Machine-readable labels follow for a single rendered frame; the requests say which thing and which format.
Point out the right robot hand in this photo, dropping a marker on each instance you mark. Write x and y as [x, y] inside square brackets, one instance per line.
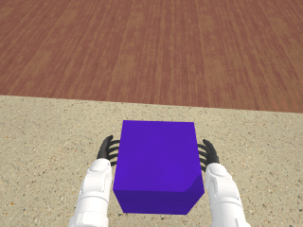
[210, 154]

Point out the carton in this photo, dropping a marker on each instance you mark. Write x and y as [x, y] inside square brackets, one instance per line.
[158, 169]

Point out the robot right forearm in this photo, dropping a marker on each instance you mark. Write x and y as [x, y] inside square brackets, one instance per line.
[224, 198]

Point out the left robot hand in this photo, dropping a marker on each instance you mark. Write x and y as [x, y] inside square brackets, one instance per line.
[105, 149]

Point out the robot left forearm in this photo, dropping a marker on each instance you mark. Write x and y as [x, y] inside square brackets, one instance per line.
[94, 195]

